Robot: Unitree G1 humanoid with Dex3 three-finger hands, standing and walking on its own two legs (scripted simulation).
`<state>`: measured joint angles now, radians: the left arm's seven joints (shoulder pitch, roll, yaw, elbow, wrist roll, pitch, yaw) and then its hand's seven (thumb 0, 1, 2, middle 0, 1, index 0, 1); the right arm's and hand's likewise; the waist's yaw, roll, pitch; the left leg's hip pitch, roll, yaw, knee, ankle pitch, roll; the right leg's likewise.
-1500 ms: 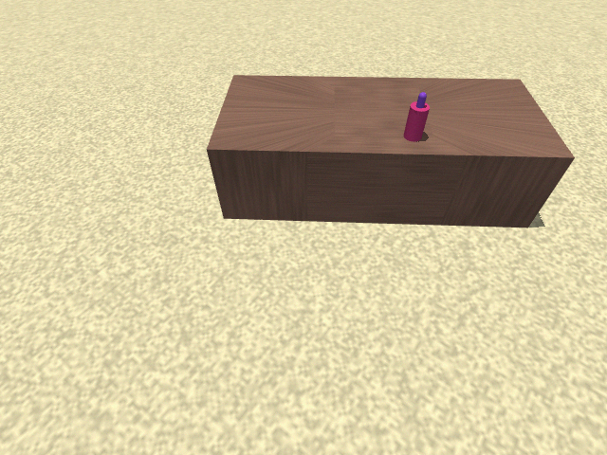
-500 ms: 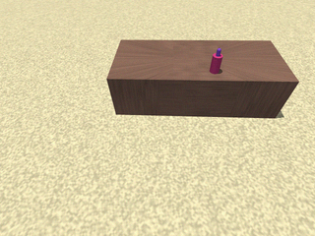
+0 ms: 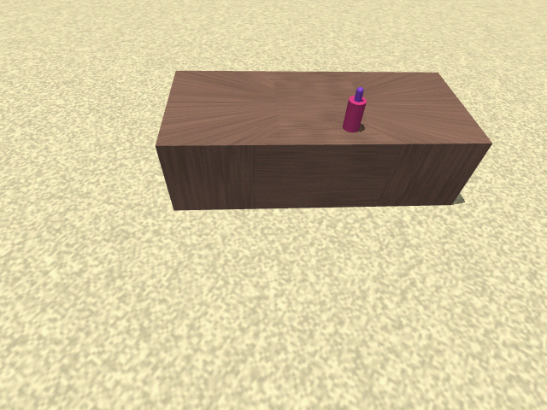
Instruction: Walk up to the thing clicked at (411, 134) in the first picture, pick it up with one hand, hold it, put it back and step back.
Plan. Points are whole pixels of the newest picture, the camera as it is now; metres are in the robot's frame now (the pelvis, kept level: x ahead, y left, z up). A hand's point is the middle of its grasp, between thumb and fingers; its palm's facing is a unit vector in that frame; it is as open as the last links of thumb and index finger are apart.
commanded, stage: walk up
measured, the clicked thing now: (355, 108) +1.26 -0.30 -0.28
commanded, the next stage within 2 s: none
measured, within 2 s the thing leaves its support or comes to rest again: neither
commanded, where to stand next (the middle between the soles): +0.68 +0.03 m, yaw -10 degrees
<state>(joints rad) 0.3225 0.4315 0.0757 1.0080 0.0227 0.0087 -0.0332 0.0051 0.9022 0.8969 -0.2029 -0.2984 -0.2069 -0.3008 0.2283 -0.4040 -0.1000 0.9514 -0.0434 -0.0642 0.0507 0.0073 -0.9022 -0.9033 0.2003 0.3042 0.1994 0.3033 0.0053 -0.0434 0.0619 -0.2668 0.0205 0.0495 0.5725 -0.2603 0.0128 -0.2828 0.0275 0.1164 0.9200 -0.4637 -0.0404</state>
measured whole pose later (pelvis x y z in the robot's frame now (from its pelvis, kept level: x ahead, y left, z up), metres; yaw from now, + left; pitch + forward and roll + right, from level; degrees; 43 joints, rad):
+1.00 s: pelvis +0.42 +0.03 +0.00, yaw -10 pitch -2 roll -1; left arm 0.33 0.45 0.04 0.89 -0.01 -0.06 -0.02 0.01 0.90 0.90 -0.20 -0.30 -0.21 -0.30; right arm 0.30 -0.37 -0.06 0.81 -0.01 -0.06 0.06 0.01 -0.90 -0.90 0.20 0.30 0.20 0.30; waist -0.01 -0.04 0.09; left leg -0.26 0.06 0.09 0.57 -0.26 0.02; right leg -0.43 0.00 0.05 1.09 -0.40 -0.05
